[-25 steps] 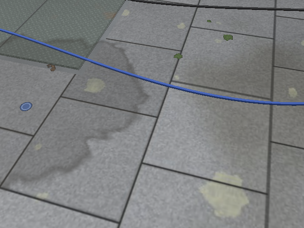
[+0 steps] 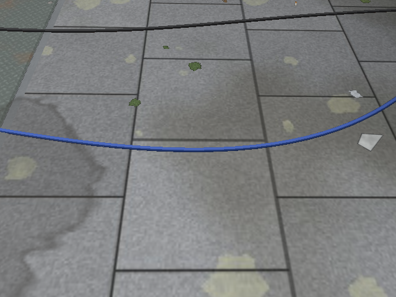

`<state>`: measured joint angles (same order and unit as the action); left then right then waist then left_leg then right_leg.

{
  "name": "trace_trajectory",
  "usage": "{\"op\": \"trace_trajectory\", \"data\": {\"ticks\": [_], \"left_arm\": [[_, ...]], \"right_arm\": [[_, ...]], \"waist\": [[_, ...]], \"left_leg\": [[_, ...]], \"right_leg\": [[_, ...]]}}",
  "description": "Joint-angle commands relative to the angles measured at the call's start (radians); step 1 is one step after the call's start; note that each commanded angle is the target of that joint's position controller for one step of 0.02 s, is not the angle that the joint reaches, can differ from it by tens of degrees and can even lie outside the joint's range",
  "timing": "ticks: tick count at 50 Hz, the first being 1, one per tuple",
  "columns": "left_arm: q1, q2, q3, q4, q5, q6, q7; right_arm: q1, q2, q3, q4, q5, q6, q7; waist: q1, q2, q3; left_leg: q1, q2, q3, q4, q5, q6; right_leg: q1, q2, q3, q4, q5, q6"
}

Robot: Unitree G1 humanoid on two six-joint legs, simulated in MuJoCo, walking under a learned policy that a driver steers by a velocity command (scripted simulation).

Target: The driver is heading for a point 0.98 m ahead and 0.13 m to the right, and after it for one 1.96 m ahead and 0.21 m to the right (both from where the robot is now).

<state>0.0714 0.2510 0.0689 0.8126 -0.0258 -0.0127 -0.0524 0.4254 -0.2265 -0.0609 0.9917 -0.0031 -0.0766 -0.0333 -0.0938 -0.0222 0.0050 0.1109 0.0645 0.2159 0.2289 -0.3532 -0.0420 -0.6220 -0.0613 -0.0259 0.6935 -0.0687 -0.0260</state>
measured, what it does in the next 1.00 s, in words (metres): walks ahead, turning right: right foot, then left foot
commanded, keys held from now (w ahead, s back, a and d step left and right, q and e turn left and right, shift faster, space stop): w+e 0.38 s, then w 0.62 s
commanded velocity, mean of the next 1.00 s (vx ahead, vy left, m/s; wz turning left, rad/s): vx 0.49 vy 0.00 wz -0.34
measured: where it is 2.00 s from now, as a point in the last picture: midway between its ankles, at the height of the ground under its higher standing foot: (242, 165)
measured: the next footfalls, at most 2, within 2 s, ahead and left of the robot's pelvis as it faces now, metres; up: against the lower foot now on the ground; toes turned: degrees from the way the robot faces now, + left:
right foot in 0.10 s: +0.21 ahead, -0.13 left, +0.00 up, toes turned -7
left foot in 0.58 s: +0.54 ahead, +0.01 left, +0.00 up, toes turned -19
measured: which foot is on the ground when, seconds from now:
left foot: down 0.00-0.08, up 0.10-0.56, down 0.58-1.00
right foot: up 0.00-0.08, down 0.10-0.60, up 0.62-1.00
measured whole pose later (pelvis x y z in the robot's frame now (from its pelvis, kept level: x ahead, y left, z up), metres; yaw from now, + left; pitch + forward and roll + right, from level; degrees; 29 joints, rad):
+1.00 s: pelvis +0.56 -0.12 +0.01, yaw -20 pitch +2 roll +2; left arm 0.05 0.26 0.04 0.73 -0.01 -0.07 -0.02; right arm 0.37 -0.27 -0.05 0.91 0.02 -0.08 0.01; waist -0.10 -0.04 0.02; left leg 0.01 -0.05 0.02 0.22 -0.26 0.03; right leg -0.60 -0.08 0.03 0.56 0.03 -0.01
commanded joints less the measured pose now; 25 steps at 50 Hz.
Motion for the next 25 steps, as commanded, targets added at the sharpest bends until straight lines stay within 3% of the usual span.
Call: {"op": "trace_trajectory", "data": {"ticks": [1,2,3,4,5,6,7,8,9,10,12,14,16,19,22,25], "left_arm": [[-0.182,0.048,0.002,-0.133,0.001,-0.018,-0.019],[-0.142,0.067,0.012,-0.132,0.004,-0.017,-0.021],[-0.034,0.099,0.032,-0.112,0.002,-0.015,-0.020],[0.142,0.156,0.066,-0.064,-0.003,-0.011,-0.011],[0.305,0.236,0.101,-0.026,-0.008,0.001,0.015],[0.294,0.340,0.105,-0.028,-0.010,-0.007,0.024],[0.339,0.260,0.080,-0.037,0.005,-0.017,0.026],[0.295,0.204,0.063,-0.024,0.014,-0.032,0.027],[0.222,0.171,0.053,-0.041,0.008,-0.044,0.026],[0.140,0.143,0.044,-0.063,0.012,-0.049,0.025],[0.087,0.123,0.034,-0.088,0.025,-0.054,0.032],[0.107,0.141,0.036,-0.084,0.014,-0.059,0.043],[0.141,0.168,0.043,-0.078,0.012,-0.061,0.057],[0.193,0.179,0.047,-0.067,0.006,-0.053,0.067],[0.259,0.168,0.044,-0.036,-0.001,-0.053,0.068],[0.297,0.161,0.041,-0.013,0.002,-0.047,0.071]], "right_arm": [[0.009,-0.207,-0.048,-0.031,0.018,0.004,0.004],[-0.002,-0.223,-0.053,-0.033,0.023,0.009,0.003],[-0.017,-0.236,-0.057,-0.037,0.026,0.015,0.002],[-0.030,-0.234,-0.054,-0.046,0.026,0.017,0.000],[-0.039,-0.219,-0.046,-0.070,0.007,0.008,0.000],[0.028,-0.051,0.006,-0.138,-0.021,-0.021,0.014],[-0.090,-0.131,-0.010,-0.156,0.027,-0.066,0.024],[-0.183,-0.171,-0.022,-0.187,0.059,-0.085,0.027],[-0.194,-0.172,-0.022,-0.184,0.044,-0.094,0.019],[-0.187,-0.175,-0.032,-0.172,0.017,-0.092,0.010],[-0.150,-0.165,-0.041,-0.174,0.006,-0.066,0.013],[-0.176,-0.141,-0.038,-0.196,-0.008,-0.046,0.014],[-0.270,-0.128,-0.031,-0.235,-0.016,-0.040,0.013],[-0.406,-0.096,-0.012,-0.276,-0.011,-0.047,0.027],[-0.464,-0.108,-0.007,-0.296,0.006,-0.055,0.047],[-0.473,-0.150,-0.014,-0.309,0.006,-0.061,0.059]], "waist": [[0.013,0.139,0.140],[0.048,0.155,0.100],[0.117,0.160,0.030],[0.207,0.137,-0.076],[0.277,0.039,-0.167],[0.158,-0.237,-0.289],[0.228,-0.132,-0.361],[0.225,-0.114,-0.206],[0.182,-0.036,-0.133],[0.134,0.000,-0.082],[0.075,-0.011,-0.052],[0.063,-0.006,-0.019],[0.084,-0.012,0.018],[0.134,-0.032,0.041],[0.166,-0.047,0.031],[0.158,-0.061,0.027]], "left_leg": [[-0.056,0.249,-0.045,-0.012,0.546,0.144],[-0.052,0.252,-0.025,0.072,0.784,0.136],[-0.064,0.243,-0.001,0.221,0.994,0.124],[-0.141,0.208,0.024,0.430,1.037,0.094],[-0.412,0.173,0.016,0.726,0.737,0.046],[-0.797,-0.039,-0.084,1.084,-0.197,-0.013],[-0.885,-0.053,-0.299,1.195,-0.213,0.006],[-0.976,-0.004,-0.293,1.185,-0.117,0.036],[-0.928,0.041,-0.295,1.109,-0.028,0.053],[-0.848,0.068,-0.297,1.021,0.020,0.051],[-0.737,0.088,-0.306,0.932,0.061,0.038],[-0.724,0.078,-0.283,0.834,0.095,0.005],[-0.739,0.053,-0.266,0.677,0.217,-0.019],[-0.649,-0.010,-0.249,0.405,0.436,-0.018],[-0.598,-0.026,-0.260,0.309,0.532,-0.005],[-0.621,-0.020,-0.282,0.263,0.436,0.034]], "right_leg": [[0.002,0.030,-0.075,-0.061,-0.090,-0.052],[0.091,0.066,-0.107,-0.059,-0.128,-0.075],[0.237,0.112,-0.132,-0.072,-0.137,-0.102],[0.484,0.151,-0.128,-0.121,-0.077,-0.142],[0.798,0.043,0.080,-0.140,-0.105,-0.197],[1.055,-0.243,0.690,-0.288,-0.330,-0.385],[1.059,-0.286,0.853,-0.435,-0.409,-0.395],[0.966,-0.252,0.692,-0.437,-0.296,-0.339],[0.812,-0.200,0.559,-0.430,-0.186,-0.301],[0.659,-0.156,0.460,-0.439,-0.084,-0.275],[0.504,-0.116,0.386,-0.482,0.011,-0.270],[0.415,-0.103,0.336,-0.507,0.078,-0.282],[0.366,-0.073,0.297,-0.518,0.086,-0.267],[0.310,-0.014,0.247,-0.498,0.028,-0.211],[0.364,-0.049,0.278,-0.477,-0.026,-0.194],[0.513,-0.111,0.335,-0.391,0.015,-0.178]]}}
